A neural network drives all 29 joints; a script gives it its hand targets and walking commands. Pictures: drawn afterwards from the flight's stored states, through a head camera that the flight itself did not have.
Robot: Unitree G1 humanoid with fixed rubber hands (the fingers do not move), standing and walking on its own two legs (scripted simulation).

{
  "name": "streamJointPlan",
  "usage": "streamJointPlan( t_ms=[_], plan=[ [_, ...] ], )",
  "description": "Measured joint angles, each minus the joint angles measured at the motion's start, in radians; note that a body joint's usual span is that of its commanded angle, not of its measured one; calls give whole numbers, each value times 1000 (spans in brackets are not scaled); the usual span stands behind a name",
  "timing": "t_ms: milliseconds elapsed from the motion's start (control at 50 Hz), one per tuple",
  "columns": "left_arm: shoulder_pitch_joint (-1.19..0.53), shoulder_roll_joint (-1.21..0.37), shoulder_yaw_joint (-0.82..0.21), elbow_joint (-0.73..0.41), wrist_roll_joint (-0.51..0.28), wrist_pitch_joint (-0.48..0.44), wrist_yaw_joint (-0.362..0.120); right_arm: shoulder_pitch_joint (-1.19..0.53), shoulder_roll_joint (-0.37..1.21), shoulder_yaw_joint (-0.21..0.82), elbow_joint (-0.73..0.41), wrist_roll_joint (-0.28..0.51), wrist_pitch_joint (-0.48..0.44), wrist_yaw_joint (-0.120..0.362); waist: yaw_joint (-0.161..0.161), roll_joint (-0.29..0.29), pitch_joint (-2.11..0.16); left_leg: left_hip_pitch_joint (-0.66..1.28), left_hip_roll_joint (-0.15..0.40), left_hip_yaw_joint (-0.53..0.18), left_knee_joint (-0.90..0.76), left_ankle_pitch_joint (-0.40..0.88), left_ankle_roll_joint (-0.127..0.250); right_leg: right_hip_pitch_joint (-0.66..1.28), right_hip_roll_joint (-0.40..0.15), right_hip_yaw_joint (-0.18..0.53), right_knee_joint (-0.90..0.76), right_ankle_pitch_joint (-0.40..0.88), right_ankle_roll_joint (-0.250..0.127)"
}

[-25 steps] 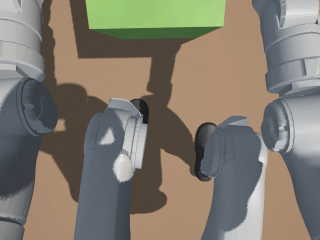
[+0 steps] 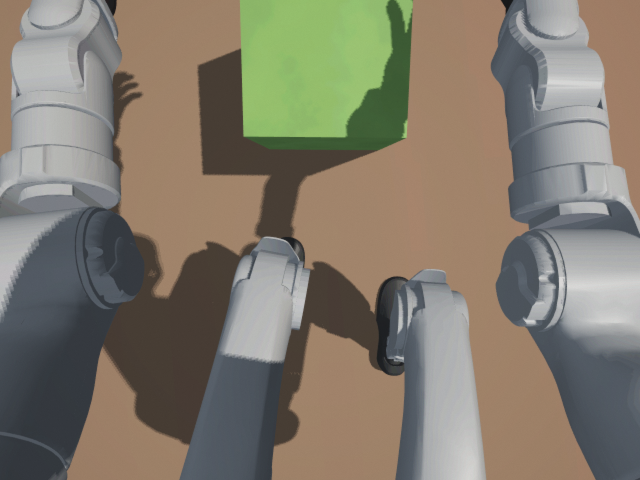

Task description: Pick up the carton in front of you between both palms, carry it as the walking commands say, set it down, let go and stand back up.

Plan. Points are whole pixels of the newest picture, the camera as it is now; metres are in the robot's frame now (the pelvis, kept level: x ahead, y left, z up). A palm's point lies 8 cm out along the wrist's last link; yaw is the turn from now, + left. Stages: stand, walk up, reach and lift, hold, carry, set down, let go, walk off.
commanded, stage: set down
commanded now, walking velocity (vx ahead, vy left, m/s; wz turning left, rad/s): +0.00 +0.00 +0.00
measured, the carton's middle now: (325, 78) +0.54 +0.11 -0.37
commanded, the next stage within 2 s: let go in 0.40 s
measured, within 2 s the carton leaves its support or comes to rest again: neither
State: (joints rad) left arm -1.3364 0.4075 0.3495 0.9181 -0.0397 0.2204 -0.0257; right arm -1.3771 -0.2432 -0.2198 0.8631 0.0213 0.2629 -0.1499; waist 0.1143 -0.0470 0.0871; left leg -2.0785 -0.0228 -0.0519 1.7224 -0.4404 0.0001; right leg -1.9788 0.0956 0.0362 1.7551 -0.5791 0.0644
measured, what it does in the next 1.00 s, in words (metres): rises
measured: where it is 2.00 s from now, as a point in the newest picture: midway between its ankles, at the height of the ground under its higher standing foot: (336, 322)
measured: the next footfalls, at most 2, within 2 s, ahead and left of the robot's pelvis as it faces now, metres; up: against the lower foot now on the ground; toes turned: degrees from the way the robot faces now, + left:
none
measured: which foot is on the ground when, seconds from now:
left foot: down 0.00-1.00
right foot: down 0.00-1.00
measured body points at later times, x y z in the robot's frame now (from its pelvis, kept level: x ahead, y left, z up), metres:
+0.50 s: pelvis +0.03 +0.00 +0.14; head +0.34 +0.06 +0.45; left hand +0.51 +0.32 +0.03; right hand +0.59 -0.07 +0.03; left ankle +0.11 +0.12 -0.46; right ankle +0.08 -0.13 -0.46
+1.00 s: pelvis +0.08 +0.01 +0.24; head +0.27 +0.04 +0.65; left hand +0.36 +0.29 +0.14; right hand +0.43 -0.14 +0.13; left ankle +0.11 +0.12 -0.46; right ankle +0.08 -0.13 -0.46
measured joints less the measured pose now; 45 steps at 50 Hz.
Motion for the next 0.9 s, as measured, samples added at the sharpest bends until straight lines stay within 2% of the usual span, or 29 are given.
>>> streamJointPlan(
  t_ms=[120,240,400,520,620,740,900],
  plan=[
    [60,-1,-1,-55,-13,18,-13,55,9,5,-53,0,17,2,-4,0,-32,90,-5,-1,-126,22,0,86,-7,7,-127,27,-4],
    [97,-12,7,-58,-1,13,-28,92,22,-17,-49,-17,8,15,-10,1,-70,191,-10,-8,-266,58,-1,187,-15,8,-270,67,-10],
    [128,-42,44,-35,54,-16,-47,138,42,-49,-36,-51,-14,40,-17,5,-96,337,-9,-13,-455,115,0,329,-23,14,-465,133,-13],
    [187,-65,65,-41,118,-36,-71,208,77,-75,-61,-109,-23,45,-26,8,-100,446,-6,-12,-585,154,4,437,-27,20,-600,179,-13],
    [345,-85,28,-121,159,-44,-98,383,125,-63,-160,-149,-30,34,-39,13,-98,568,-4,-10,-692,176,11,561,-32,26,-718,210,-12],
    [599,-112,-45,-233,144,-71,-114,662,155,-13,-283,-137,-70,36,-41,22,-94,751,-9,0,-816,194,21,744,-46,39,-850,234,-10],
    [870,-148,-116,-292,88,-139,-108,910,151,24,-299,-133,-153,77,-41,37,-123,971,-18,6,-944,211,25,962,-65,46,-975,252,-13]
  ],
)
